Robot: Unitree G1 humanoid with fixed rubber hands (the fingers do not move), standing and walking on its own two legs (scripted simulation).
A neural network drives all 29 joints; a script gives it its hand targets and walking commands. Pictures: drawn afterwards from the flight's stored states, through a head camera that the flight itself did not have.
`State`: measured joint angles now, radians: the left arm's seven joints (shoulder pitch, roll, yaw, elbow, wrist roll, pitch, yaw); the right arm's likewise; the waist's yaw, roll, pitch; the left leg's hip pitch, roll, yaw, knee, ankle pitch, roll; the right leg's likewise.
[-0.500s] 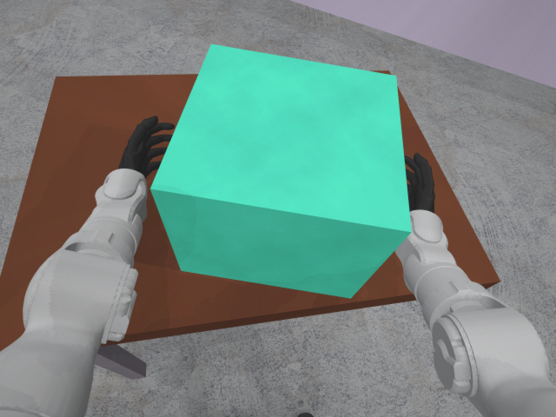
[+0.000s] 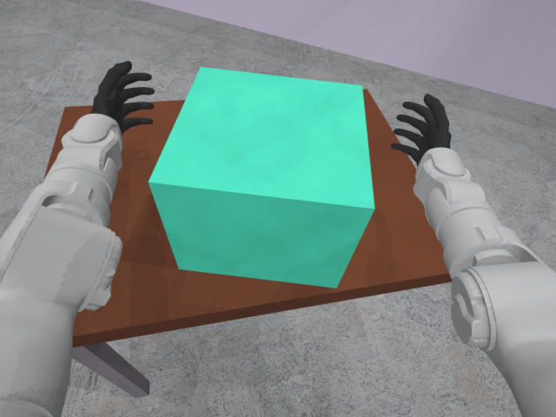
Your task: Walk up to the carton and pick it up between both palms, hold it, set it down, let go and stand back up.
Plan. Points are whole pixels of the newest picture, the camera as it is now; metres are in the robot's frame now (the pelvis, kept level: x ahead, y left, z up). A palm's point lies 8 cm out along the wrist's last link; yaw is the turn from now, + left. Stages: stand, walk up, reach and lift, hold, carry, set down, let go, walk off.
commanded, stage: set down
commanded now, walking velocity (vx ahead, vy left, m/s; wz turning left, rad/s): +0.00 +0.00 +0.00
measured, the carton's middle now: (269, 178) +0.50 -0.05 +0.03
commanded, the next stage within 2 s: none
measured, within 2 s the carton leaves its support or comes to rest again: neither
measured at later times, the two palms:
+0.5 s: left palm (86, 86) +0.52 +0.18 +0.21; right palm (440, 117) +0.42 -0.26 +0.20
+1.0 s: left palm (86, 158) +0.46 +0.20 +0.14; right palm (432, 187) +0.36 -0.25 +0.13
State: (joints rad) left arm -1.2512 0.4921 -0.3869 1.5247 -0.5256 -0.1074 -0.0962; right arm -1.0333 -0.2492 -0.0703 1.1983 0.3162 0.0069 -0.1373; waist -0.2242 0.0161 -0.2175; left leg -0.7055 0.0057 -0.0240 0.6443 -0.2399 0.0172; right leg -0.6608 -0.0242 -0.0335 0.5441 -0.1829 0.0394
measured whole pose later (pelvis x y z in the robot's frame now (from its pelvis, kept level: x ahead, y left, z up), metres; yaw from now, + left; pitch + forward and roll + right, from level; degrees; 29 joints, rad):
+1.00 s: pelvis +0.01 +0.00 +0.02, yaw -2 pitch +4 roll -2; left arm -0.79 0.53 -0.07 0.92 -0.37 0.19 -0.13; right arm -0.59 -0.18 -0.08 0.61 0.31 0.20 -0.23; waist -0.14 -0.03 -0.04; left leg -0.31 0.02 0.02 0.47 -0.22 0.02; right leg -0.28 -0.01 0.01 0.34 -0.13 0.04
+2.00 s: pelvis +0.03 +0.00 +0.02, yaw -3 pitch -4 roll -2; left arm -0.11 0.49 0.03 0.31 -0.35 0.14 -0.17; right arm 0.05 -0.09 -0.04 0.05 0.24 0.18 -0.27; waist 0.00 -0.02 0.10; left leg -0.12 0.02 0.04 0.46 -0.26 0.02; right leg -0.10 0.00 0.02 0.34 -0.17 0.04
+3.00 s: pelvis +0.04 +0.00 +0.02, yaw -2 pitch -9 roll -2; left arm 0.24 0.40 -0.07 0.36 -0.29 -0.11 -0.12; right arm 0.25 -0.09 -0.04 0.36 0.14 -0.12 -0.16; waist 0.03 0.02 0.12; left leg -0.03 0.02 0.02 0.48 -0.30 0.01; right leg -0.01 -0.01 0.02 0.39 -0.23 0.04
